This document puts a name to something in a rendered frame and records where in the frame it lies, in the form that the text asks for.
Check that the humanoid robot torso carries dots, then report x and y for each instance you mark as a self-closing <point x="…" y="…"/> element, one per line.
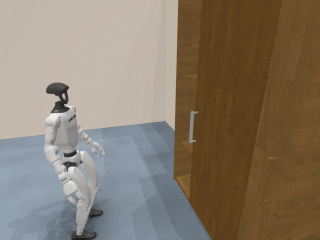
<point x="67" y="137"/>

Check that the robot right forearm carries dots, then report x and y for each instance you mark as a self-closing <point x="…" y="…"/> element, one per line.
<point x="57" y="164"/>

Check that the handle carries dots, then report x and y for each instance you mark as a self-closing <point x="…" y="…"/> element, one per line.
<point x="265" y="181"/>
<point x="191" y="126"/>

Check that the robot left forearm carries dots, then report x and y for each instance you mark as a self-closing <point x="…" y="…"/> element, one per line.
<point x="84" y="137"/>

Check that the right robot hand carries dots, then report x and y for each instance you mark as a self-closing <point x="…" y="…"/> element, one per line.
<point x="71" y="187"/>

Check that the wardrobe door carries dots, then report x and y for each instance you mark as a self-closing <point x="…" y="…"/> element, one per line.
<point x="295" y="45"/>
<point x="235" y="50"/>

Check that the left robot hand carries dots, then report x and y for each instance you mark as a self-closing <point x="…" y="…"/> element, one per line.
<point x="96" y="146"/>

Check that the left robot upper arm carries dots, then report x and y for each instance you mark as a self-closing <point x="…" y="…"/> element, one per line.
<point x="74" y="108"/>

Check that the right robot upper arm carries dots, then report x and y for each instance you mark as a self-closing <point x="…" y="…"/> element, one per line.
<point x="52" y="123"/>

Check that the robot right foot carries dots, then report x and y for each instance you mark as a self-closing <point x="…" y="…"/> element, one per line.
<point x="86" y="235"/>

